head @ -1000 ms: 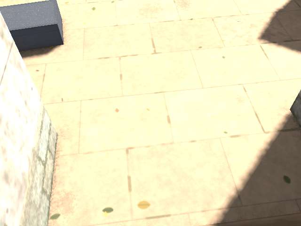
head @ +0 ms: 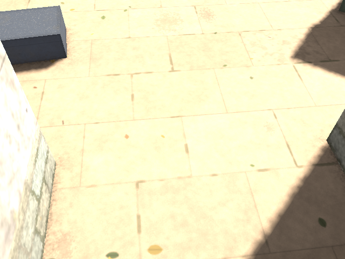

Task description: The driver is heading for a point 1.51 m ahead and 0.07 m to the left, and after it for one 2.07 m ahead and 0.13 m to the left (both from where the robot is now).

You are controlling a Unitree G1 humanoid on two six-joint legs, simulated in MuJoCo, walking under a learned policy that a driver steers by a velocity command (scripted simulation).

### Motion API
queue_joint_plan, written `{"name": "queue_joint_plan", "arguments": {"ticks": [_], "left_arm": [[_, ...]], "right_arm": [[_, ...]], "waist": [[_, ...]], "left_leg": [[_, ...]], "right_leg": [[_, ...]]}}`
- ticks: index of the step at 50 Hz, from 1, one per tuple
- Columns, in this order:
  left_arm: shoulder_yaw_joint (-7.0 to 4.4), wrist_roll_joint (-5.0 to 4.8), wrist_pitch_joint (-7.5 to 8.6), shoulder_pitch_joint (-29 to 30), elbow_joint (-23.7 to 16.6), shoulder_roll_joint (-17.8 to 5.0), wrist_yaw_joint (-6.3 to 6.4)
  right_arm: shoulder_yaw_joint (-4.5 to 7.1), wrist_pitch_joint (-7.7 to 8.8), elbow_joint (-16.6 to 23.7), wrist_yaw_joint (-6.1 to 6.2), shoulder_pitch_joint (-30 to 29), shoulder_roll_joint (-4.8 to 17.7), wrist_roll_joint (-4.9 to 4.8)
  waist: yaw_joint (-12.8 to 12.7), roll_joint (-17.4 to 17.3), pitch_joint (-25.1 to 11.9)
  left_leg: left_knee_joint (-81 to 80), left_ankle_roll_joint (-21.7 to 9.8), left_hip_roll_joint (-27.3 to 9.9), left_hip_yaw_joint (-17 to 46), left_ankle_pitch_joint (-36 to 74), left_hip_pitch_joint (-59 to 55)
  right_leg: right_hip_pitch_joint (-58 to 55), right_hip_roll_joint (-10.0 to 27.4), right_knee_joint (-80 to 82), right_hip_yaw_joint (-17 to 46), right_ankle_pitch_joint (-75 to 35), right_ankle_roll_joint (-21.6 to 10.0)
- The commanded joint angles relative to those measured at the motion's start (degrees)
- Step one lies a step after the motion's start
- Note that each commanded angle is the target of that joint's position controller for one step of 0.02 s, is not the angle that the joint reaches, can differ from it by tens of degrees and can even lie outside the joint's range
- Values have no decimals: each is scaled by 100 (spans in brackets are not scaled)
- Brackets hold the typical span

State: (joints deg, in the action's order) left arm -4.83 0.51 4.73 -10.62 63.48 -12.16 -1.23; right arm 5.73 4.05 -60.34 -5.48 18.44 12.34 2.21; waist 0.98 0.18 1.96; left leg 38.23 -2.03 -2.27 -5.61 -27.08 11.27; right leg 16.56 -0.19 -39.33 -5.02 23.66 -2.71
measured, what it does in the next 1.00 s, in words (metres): goes down: left foot 0.15 m lower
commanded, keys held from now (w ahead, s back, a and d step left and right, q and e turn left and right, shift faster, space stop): w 1.00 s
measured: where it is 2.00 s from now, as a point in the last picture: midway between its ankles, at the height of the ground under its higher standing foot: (174, 207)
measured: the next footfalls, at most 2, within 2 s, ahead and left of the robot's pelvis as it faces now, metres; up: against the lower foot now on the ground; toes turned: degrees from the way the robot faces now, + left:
left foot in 0.56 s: +0.33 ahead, +0.12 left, -0.15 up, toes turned +4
right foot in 1.06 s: +0.71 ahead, -0.11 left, -0.30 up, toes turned +0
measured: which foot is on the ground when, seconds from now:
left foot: down 0.00-0.14, up 0.16-0.54, down 0.56-1.00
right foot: down 0.00-0.56, up 0.58-1.00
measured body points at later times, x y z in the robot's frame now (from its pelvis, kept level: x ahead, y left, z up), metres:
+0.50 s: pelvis +0.19 +0.01 -0.07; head +0.20 +0.02 +0.38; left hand +0.07 +0.17 -0.22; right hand +0.36 -0.19 -0.19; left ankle +0.32 +0.13 -0.79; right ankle -0.01 -0.10 -0.72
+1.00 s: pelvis +0.50 +0.01 -0.23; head +0.52 +0.00 +0.22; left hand +0.74 +0.19 -0.32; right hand +0.34 -0.17 -0.37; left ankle +0.29 +0.12 -0.87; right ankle +0.68 -0.12 -0.95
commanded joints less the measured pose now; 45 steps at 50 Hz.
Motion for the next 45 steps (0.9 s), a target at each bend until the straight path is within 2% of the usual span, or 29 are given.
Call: {"name": "queue_joint_plan", "arguments": {"ticks": [1, 4, 6, 7, 8, 9, 10, 12, 15, 16, 18, 19, 21, 23, 24, 27, 28, 29, 30, 31, 32, 33, 34, 36, 38, 39, 41, 43, 45], "left_arm": [[-76, 152, 128, 23, -316, -258, 142], [24, 168, 256, 143, -541, 176, 196], [-37, 190, 304, -437, -426, 58, 187], [-100, 230, 327, -1447, -139, -92, 188], [-127, 384, 385, -2680, 183, -380, 223], [-80, 526, 404, -3855, 519, -562, 156], [-11, 604, 383, -3709, 665, -565, 87], [154, 533, 349, -2251, 438, -103, -59], [623, 568, 299, -605, -285, 1196, 217], [556, 436, 368, -856, -222, 800, 254], [527, 549, 456, -1310, -77, 210, 151], [592, 655, 460, -1595, 38, 214, 67], [552, 489, 467, -1924, 150, 11, -54], [489, 256, 404, -2250, 242, -191, -21], [450, 254, 375, -2398, 182, -293, 46], [228, 295, 97, -1776, -37, -763, -110], [231, 602, 59, -2530, 359, -477, -382], [350, 418, 54, -3312, 266, 353, -506], [351, 169, 167, -2508, -310, 302, -556], [272, -5, 302, -1246, -1039, 37, -458], [245, 123, 334, -610, -1179, -231, -313], [198, 300, 331, -510, -1085, -149, -203], [294, 497, 309, -741, -940, 101, -141], [279, 637, 112, -528, -929, 75, -275], [354, 509, 46, -250, -1264, 90, -240], [443, 586, 93, -493, -1221, 163, -288], [508, 576, 134, 214, -1403, -6, -228], [522, 482, 9, 569, -1594, -177, -185], [499, 485, -66, 772, -1745, -459, -183]], "right_arm": [[201, 86, -14, 160, 816, 652, 159], [95, 132, -178, 321, 958, 372, 78], [87, 149, -43, 332, 359, 401, 157], [140, 188, 119, 277, -135, 527, 238], [77, 238, 409, 103, -632, 251, 349], [-105, 367, 715, 74, -1218, -335, 264], [-188, 429, 930, 163, -1427, -363, 80], [-34, 388, 649, 319, -789, 279, 68], [-417, 92, 430, 321, -80, -449, 625], [-362, 70, 516, 250, -284, -358, 520], [-414, 103, 681, 205, -597, -267, 295], [-431, 69, 828, 170, -824, -197, 274], [-419, 39, 953, 164, -1102, 150, 288], [-504, 27, 1182, 222, -1763, 157, 301], [-458, 67, 1200, 236, -1675, 230, 395], [-236, 94, 439, 301, -109, 689, 191], [-68, 174, -57, 277, 1313, 984, 215], [11, 180, -384, 223, 2437, 1433, 341], [56, 179, -678, 146, 3422, 1471, 433], [173, 283, -630, 132, 2785, 1671, 434], [-15, 251, -407, 197, 1636, 992, 350], [-268, 181, -127, 187, 776, 320, 299], [-580, 249, 151, 254, 49, -475, 401], [-635, 311, 258, 283, 92, -327, 129], [-562, 392, -2, 223, 744, 167, 167], [-538, 415, 29, 226, 762, 324, 298], [-663, 525, -20, 407, 1126, -38, 303], [-641, 465, -40, 270, 1346, 239, 270], [-727, 463, -130, 226, 1636, -55, 216]], "waist": [[227, -449, 815], [243, -579, 707], [-161, -342, 369], [-677, 139, 130], [-1186, 1329, -264], [-1771, 1057, 85], [-1451, 59, 885], [-610, -450, 748], [21, -179, 574], [-92, 238, 343], [-190, 160, 268], [-186, 191, 363], [-252, 28, 508], [-510, 118, 743], [-535, 153, 646], [137, -175, 457], [443, -570, 20], [442, -1864, -1688], [1029, -1134, -2100], [1077, -898, -952], [812, 207, -223], [376, 393, 104], [-196, 480, 475], [-125, -206, 697], [-76, -137, 295], [-151, -163, 92], [269, 95, 188], [278, -171, 358], [261, -98, 741]], "left_leg": [[-1553, -1337, -944, 1570, -1982, 582], [-1621, -1908, -1630, 2375, -1009, -60], [-703, -1693, -1129, 1643, 54, 536], [568, -1408, -465, 833, 636, 1637], [2805, -737, 591, 103, 130, 3138], [4202, -619, 837, 1297, -1043, 5029], [4072, -669, 561, 2220, -256, 6319], [4025, -547, 12, 1892, 972, 5576], [1787, -554, -728, 1680, 3947, 3361], [1487, -372, -566, 1193, 4502, 2807], [458, -250, -367, 525, 5945, 1108], [699, -210, -281, 363, 5845, 426], [461, -112, -261, 421, 4874, 659], [-507, -82, -312, 566, 3815, 1606], [-294, -87, -118, 286, 3496, 1334], [-1946, -64, 6, 47, 3186, -22], [-1662, -526, -225, 351, 4768, -2092], [304, -2036, -1432, 1465, 8540, -4835], [24, -2546, -1942, 2902, 8340, -5526], [-768, -2702, -2506, 3849, 5033, -4977], [-1428, -2090, -2338, 3479, 2463, -3442], [-1629, -1911, -1829, 2952, 1894, -1653], [-1824, -1481, -1327, 1998, 2341, -69], [-2285, -1569, -1018, 1562, 1988, 1477], [-1957, -1712, -1000, 1550, 2682, 1566], [-1503, -1608, -845, 1381, 2814, 1746], [-741, -1249, -493, 1217, 1781, 672], [-823, -1293, -460, 1294, 1025, 1653], [-563, -1373, -760, 1795, 864, 1293]], "right_leg": [[738, 80, 178, 448, 1389, -420], [1106, 50, -489, 55, 281, -331], [-101, -127, -308, -195, -161, -409], [-1520, -146, 41, 11, -566, -570], [-2936, 678, 1053, 2190, -838, -1279], [-3679, 1691, 1868, 4333, -507, -1987], [-3750, 2277, 2019, 4573, -369, -2065], [-2492, 2082, 1592, 3150, -1596, -1900], [308, 1043, 1503, 1199, -1798, -1028], [713, 728, 1298, 877, -1554, -1040], [2152, 276, 1170, 268, -654, -782], [2762, 333, 1219, 374, -257, -779], [2057, 661, 709, 691, -323, -885], [378, 937, 187, 1205, -873, -960], [99, 957, -128, 1327, -1393, -958], [-675, 679, -2261, 1219, -2861, -792], [510, 359, -3589, 973, -2868, -470], [2335, -559, -6790, 690, 1768, -35], [3705, -847, -7953, 996, 2550, 77], [5632, -428, -7772, 961, 2059, 85], [5392, 295, -6724, 1329, 749, -166], [4442, 539, -5863, 1369, 32, -342], [3326, 1074, -3754, 1676, -1542, -581], [2262, 1062, -2317, 1092, -2144, -560], [1870, 942, -1708, 784, -2206, -263], [1476, 790, -1897, 697, -2779, -244], [2302, 1078, 244, 1258, -5641, -36], [1214, 734, 259, 723, -5347, 31], [1572, 823, 407, 767, -4849, 7]]}}
Keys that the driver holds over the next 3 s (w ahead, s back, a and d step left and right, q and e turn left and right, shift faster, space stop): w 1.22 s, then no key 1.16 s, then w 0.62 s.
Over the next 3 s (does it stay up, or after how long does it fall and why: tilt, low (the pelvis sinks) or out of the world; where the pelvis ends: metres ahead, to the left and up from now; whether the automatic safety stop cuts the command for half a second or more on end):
stays up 1.03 -0.01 -0.28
